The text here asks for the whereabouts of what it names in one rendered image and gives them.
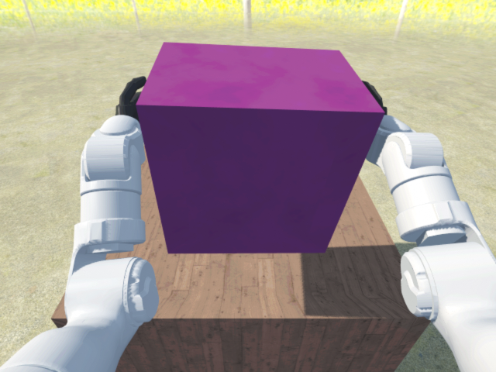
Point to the carton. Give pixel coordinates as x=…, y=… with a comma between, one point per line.
x=253, y=149

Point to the robot left upper arm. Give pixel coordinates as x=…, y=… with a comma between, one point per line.
x=107, y=301

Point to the robot left hand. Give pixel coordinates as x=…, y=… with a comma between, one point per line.
x=129, y=98

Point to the robot right hand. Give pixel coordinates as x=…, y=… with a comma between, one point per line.
x=375, y=94

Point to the robot right forearm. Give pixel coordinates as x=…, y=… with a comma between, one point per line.
x=430, y=211

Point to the pedestal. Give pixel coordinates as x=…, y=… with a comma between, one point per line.
x=338, y=311

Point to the robot right upper arm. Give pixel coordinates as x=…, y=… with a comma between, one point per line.
x=454, y=286

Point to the robot left forearm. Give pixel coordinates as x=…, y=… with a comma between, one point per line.
x=110, y=192

